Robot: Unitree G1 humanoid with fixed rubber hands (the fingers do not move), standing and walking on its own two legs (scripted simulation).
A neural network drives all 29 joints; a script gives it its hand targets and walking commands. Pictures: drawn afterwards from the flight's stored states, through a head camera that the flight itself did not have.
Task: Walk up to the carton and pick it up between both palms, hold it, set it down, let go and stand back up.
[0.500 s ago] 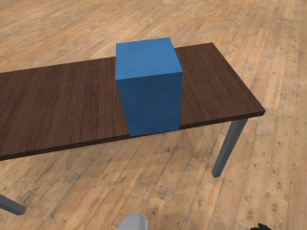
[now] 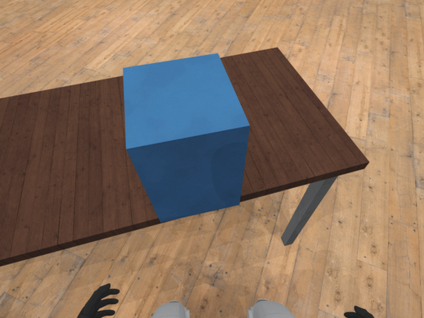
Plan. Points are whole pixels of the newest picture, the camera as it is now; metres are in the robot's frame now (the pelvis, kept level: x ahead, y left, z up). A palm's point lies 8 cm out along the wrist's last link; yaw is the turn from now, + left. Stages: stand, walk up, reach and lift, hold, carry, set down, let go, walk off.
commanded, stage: walk up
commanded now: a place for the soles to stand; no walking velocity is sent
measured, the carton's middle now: (187, 143) +0.43 +0.06 +0.06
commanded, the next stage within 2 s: none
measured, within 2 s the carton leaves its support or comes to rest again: neither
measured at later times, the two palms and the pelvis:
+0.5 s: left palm (94, 306) +0.16 +0.23 -0.06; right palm (384, 314) +0.14 -0.28 -0.06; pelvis +0.01 -0.02 +0.02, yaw -1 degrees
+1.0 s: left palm out of the picture +0.12 +0.24 -0.08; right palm out of the picture +0.07 -0.34 -0.08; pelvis -0.02 -0.05 +0.01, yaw +5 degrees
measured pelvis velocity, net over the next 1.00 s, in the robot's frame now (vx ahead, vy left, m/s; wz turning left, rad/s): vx -0.02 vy -0.05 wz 0.09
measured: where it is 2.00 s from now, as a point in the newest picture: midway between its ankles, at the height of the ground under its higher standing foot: outside the picture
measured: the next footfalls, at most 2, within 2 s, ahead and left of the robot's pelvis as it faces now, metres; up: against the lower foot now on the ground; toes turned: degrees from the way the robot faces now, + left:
right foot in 1.06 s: +0.08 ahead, -0.19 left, +0.00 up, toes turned +17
left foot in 1.50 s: +0.04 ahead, +0.06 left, +0.00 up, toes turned +15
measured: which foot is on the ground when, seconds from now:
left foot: down 0.00-1.00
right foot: down 0.00-0.82, up 0.84-1.00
